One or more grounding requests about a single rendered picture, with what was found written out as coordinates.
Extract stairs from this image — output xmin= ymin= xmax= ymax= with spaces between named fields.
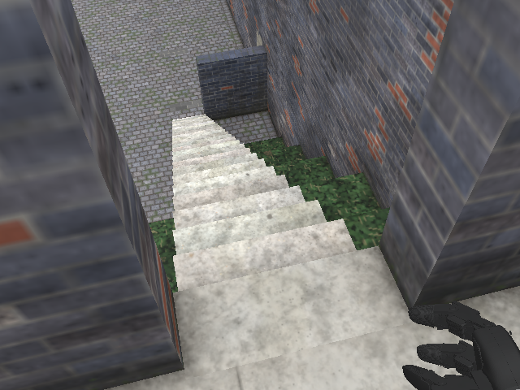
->
xmin=172 ymin=114 xmax=357 ymax=292

